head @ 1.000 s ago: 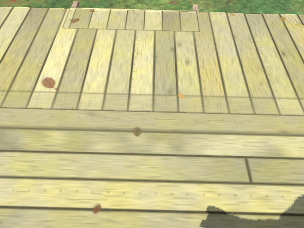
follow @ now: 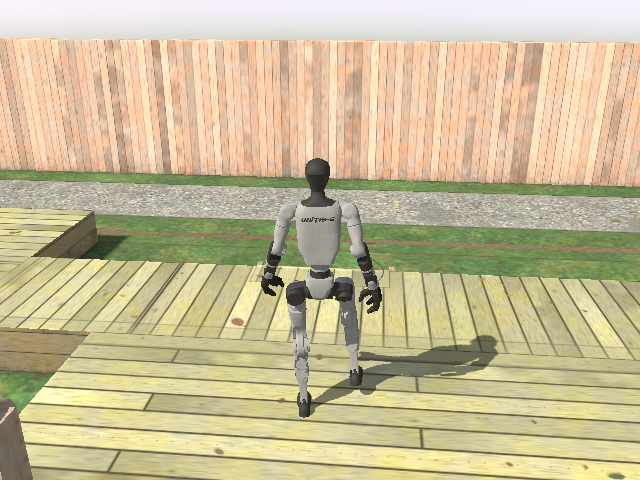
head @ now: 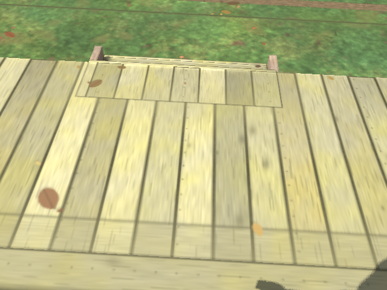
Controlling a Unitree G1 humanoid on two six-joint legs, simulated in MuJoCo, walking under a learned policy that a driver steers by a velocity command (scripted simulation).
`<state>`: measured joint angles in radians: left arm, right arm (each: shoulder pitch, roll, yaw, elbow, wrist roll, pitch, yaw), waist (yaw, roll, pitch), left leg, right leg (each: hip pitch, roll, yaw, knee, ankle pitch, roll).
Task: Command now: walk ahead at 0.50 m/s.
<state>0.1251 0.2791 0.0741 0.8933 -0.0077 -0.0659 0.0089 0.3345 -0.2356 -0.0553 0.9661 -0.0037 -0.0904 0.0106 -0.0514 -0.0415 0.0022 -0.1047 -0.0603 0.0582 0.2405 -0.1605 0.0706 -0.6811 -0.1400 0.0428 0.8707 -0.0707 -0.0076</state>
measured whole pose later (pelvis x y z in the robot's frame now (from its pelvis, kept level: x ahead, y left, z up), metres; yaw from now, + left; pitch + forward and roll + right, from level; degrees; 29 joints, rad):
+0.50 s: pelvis +0.28 -0.08 +0.00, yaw +0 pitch +1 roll -1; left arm 0.29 0.24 0.06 0.96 0.01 -0.09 -0.02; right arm 0.17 -0.28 -0.07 0.91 0.01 -0.07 -0.01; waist 0.04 0.04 0.02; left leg -0.62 0.13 -0.03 1.01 -0.21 0.02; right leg -0.17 0.06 -0.06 0.30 -0.15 -0.07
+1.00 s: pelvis +0.56 +0.00 -0.01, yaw +0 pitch +1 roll +0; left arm 0.21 0.28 0.07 0.94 -0.02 -0.08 0.01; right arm 0.25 -0.24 -0.06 0.94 -0.01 -0.09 0.03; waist -0.02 -0.04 0.02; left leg -0.23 -0.04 0.06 0.37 -0.15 0.07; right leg -0.55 -0.11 0.02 1.10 -0.29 -0.04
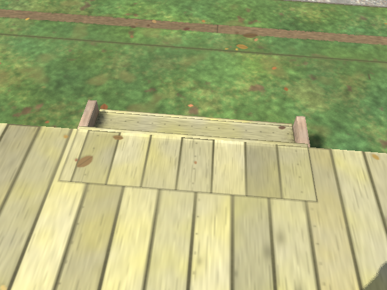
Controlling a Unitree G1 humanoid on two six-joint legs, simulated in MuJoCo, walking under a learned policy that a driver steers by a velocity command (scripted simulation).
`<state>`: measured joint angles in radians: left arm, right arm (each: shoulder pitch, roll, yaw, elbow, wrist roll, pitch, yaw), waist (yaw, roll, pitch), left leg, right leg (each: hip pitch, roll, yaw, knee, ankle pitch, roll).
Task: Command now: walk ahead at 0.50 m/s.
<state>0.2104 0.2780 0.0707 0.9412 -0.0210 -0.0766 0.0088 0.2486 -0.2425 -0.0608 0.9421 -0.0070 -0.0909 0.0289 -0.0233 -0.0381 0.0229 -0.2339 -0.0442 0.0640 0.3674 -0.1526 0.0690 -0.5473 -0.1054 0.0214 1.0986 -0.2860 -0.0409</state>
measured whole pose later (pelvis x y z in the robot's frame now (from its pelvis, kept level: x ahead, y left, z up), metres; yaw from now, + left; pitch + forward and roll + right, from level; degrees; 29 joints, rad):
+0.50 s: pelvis +0.29 -0.07 -0.01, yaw +0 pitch +1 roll +0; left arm 0.17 0.25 0.06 0.91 0.00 -0.09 -0.03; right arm 0.27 -0.27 -0.06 0.98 0.03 -0.09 0.00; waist 0.00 0.03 0.03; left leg -0.42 0.06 -0.02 1.17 -0.37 0.04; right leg -0.33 0.03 -0.06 0.45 -0.15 -0.06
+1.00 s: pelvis +0.58 -0.01 -0.01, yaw +0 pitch +2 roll +0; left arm 0.31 0.26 0.06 1.00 -0.03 -0.08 0.01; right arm 0.12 -0.24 -0.06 0.90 0.01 -0.09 0.03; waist 0.01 -0.02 0.03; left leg -0.40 -0.01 0.06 0.53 -0.16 0.06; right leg -0.31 -0.01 0.03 1.15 -0.44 -0.04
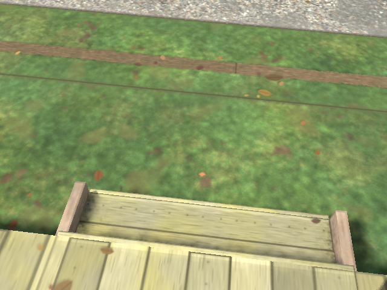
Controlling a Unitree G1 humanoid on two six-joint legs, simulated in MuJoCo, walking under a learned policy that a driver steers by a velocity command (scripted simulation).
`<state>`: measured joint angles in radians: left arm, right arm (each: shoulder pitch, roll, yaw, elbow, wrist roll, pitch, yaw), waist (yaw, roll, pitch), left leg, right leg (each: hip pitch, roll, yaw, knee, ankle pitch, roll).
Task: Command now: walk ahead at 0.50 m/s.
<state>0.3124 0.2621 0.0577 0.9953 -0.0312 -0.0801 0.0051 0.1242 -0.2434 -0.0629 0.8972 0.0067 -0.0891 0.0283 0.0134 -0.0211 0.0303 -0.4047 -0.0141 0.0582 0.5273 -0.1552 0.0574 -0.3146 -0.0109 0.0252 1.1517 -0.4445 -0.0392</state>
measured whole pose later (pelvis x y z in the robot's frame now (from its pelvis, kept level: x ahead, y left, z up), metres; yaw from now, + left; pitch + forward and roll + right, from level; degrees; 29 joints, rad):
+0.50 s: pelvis +0.28 -0.06 -0.01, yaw +0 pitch +2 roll +1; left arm 0.04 0.23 0.07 0.85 -0.02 -0.09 -0.04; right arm 0.38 -0.25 -0.06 1.03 0.02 -0.05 -0.02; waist -0.05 0.00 0.04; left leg -0.16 0.01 -0.02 0.91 -0.50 0.02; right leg -0.50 -0.01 -0.05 0.59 -0.13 -0.06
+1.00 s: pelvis +0.53 -0.03 -0.02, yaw -1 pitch +2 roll -2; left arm 0.50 0.21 0.06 0.99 0.00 -0.06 0.05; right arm 0.09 -0.26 -0.09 0.87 0.01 -0.08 0.07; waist 0.07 0.03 -0.04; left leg -0.72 0.14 -0.09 0.72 0.24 0.04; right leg -0.04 0.01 -0.04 0.54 -0.52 0.00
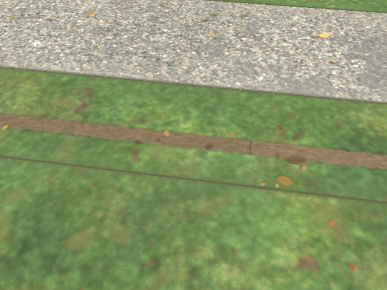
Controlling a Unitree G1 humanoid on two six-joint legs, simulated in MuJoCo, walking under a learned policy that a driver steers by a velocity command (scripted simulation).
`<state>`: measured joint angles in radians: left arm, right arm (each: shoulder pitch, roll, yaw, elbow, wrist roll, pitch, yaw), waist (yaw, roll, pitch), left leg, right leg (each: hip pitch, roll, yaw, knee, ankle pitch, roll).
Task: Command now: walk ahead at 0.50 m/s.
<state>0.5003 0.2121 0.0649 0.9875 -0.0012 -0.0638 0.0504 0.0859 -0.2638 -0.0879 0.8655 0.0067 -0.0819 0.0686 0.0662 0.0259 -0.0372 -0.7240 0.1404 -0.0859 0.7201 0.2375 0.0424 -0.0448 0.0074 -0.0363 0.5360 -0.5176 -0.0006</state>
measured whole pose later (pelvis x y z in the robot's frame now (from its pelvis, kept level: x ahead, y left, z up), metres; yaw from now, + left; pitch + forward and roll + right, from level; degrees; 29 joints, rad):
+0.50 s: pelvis +0.31 +0.11 -0.17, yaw +1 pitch +2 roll +1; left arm 0.14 0.23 0.07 0.81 0.00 -0.06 0.00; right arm 0.43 -0.16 -0.02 1.06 0.00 -0.08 -0.03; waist -0.06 -0.05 -0.04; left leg -0.26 -0.02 0.05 0.72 -0.50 0.03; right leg -0.80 -0.10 0.07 0.91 0.26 -0.02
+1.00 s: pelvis +0.51 +0.05 -0.32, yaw +0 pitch +2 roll +0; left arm 0.25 0.15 0.01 0.97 0.02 -0.01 0.03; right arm 0.18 -0.17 -0.04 0.89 0.00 0.01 -0.08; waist 0.00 0.05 -0.01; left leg -0.55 0.08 -0.08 0.88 -0.27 -0.09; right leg -0.34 0.06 -0.02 0.52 -0.22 -0.06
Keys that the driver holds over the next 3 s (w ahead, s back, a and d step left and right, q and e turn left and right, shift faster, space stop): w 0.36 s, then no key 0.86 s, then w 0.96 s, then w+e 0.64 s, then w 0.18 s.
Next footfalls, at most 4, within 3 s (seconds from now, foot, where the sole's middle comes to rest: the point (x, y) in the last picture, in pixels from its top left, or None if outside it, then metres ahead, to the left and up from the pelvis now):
0.18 left None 0.27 0.21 -0.92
0.70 right None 0.58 -0.03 -1.09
1.06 left None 0.61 0.22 -1.09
1.94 left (178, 215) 1.01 0.18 -1.09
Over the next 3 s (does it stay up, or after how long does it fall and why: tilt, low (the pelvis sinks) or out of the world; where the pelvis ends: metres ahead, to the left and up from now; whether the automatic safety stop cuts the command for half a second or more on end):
stays up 1.45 -0.01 -0.33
